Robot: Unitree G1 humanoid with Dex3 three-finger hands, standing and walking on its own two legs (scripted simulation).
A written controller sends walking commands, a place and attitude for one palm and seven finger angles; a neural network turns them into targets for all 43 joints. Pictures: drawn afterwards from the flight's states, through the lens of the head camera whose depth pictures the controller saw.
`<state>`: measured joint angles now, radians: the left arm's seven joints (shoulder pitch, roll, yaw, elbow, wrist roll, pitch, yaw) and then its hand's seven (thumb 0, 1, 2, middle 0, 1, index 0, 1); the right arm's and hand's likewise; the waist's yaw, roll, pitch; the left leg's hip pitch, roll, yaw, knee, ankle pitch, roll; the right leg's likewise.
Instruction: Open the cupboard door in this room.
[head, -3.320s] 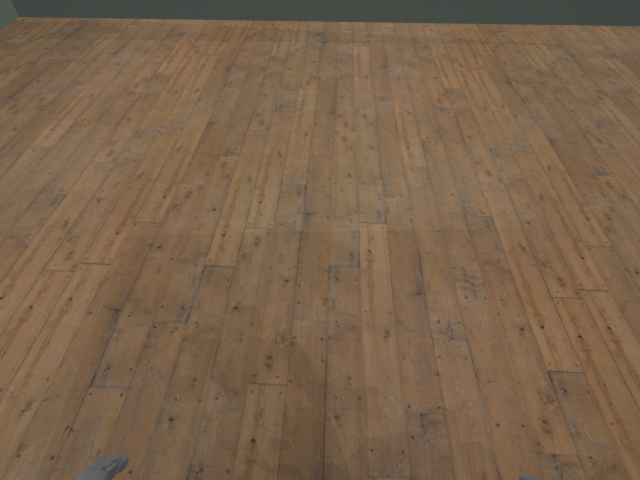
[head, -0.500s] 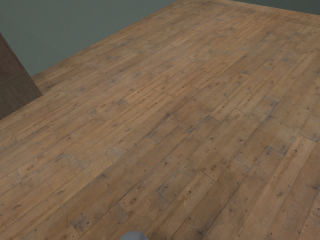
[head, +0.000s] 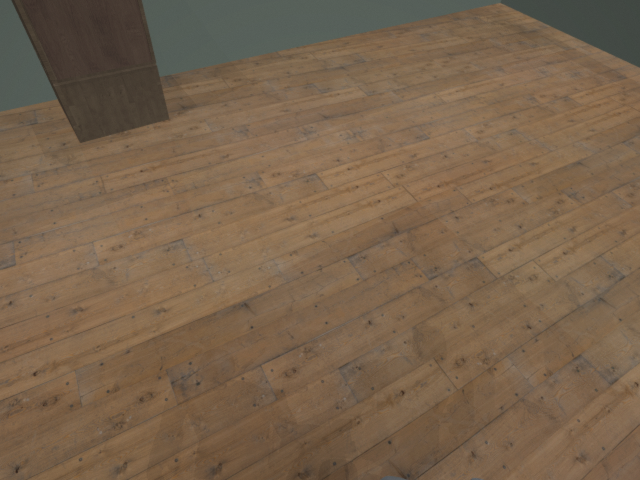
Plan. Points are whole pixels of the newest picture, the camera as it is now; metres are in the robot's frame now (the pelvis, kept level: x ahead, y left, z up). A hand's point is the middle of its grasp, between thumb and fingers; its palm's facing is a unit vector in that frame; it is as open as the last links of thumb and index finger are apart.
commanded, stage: turn or walk to find it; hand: left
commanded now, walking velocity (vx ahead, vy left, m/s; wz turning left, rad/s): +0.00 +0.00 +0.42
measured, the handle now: out of the picture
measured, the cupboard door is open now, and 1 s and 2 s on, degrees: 0 0 0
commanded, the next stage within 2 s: stand and wait in 0.10 s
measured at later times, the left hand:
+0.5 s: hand out of the picture +0.02 +0.13 -0.15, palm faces +0.13 -0.96 -0.26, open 7.3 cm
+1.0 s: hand out of the picture -0.10 +0.14 -0.18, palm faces +0.31 -0.93 -0.20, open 7.4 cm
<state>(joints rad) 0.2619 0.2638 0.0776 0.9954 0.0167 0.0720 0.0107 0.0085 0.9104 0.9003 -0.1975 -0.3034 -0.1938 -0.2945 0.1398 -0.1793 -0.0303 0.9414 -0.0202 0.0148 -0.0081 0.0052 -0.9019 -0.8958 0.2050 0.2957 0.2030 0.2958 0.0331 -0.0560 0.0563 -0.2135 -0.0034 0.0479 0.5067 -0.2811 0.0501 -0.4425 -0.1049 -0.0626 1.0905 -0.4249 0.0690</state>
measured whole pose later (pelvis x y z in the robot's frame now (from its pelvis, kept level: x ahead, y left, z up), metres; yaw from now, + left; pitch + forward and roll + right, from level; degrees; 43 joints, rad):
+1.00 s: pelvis -0.07 -0.05 +0.00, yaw +13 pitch -2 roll +0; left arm 0.27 0.19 0.05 1.08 0.01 0.06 0.02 0.01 0.91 0.90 -0.20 -0.30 -0.19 -0.29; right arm 0.21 -0.15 -0.03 1.06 -0.03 0.02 -0.03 0.01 -0.92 -0.90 0.21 0.30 0.20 0.30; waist 0.02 -0.03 0.03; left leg -0.19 -0.01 0.01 0.48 -0.26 0.02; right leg -0.33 -0.06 -0.07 0.84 -0.46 0.03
